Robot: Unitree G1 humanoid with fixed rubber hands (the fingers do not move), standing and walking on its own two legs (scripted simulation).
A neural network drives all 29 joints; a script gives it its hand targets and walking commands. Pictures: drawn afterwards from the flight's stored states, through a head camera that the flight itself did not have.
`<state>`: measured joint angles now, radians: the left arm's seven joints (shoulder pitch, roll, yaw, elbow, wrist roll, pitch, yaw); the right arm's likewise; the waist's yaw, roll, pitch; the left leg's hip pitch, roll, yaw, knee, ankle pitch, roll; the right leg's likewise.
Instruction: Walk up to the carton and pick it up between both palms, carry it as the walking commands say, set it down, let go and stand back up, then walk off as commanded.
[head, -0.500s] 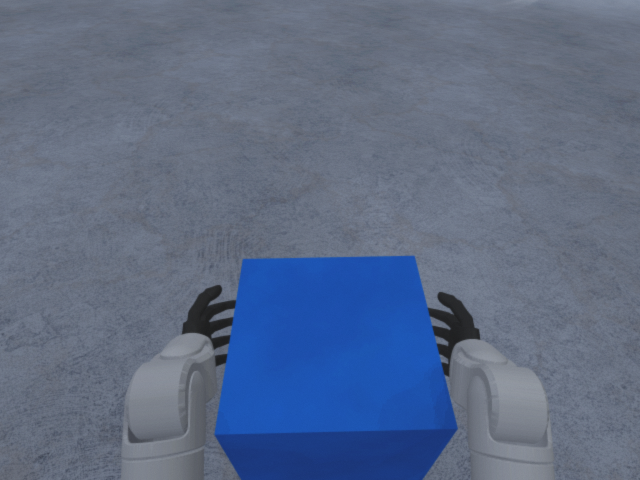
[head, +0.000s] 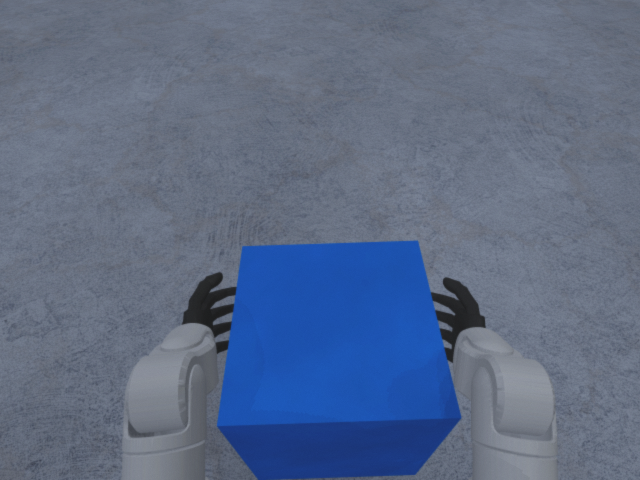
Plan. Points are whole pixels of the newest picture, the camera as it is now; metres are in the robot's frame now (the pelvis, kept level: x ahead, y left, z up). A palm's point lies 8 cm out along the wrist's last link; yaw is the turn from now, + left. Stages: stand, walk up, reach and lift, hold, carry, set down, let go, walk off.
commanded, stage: carry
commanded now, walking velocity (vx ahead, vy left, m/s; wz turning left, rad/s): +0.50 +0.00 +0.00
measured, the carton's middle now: (333, 367) +0.26 -0.01 -0.01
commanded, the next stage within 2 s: none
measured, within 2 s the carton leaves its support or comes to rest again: neither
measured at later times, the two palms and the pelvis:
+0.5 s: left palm (231, 168) +0.59 +0.15 +0.06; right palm (408, 172) +0.57 -0.14 +0.06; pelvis +0.31 +0.02 -0.01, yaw -4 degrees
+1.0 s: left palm (280, 73) +0.91 +0.09 +0.07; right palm (414, 75) +0.90 -0.21 +0.06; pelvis +0.64 -0.06 +0.00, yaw +0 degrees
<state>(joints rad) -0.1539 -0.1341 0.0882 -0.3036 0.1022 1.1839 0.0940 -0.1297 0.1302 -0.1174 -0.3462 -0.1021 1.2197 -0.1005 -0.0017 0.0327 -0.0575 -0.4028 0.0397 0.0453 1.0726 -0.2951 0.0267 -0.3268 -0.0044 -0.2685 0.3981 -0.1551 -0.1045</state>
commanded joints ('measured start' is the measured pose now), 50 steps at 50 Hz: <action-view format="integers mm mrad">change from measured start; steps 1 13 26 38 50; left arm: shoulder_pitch -420 -360 -464 -361 -435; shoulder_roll -953 -871 -963 -883 -952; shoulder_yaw -698 -679 -737 -741 -695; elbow -88 -136 -137 -165 -115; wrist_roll -386 -382 -412 -386 -414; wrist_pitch -9 1 -17 -6 -10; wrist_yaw -258 -281 -277 -244 -274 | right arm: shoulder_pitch -530 -486 -499 -420 -520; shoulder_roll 908 897 956 853 929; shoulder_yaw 744 773 740 744 752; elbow -127 -168 -138 -167 -130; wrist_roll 433 414 418 411 419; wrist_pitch -39 -32 -68 -48 -43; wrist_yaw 262 235 255 261 261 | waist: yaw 3 20 -16 -13 3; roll -98 -169 23 124 -115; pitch -283 -168 -368 -190 -350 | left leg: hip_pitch -188 -283 598 491 -210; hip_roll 84 29 312 191 95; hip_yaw -15 110 -229 90 -29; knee -84 -444 -810 -878 27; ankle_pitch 91 253 465 484 2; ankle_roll -28 -26 131 85 -15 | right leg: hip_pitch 336 515 -342 -224 421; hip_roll -310 -231 -111 -70 -348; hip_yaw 345 137 259 68 370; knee -260 -177 763 149 -160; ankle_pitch -40 502 -181 112 185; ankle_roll -30 -19 85 135 -11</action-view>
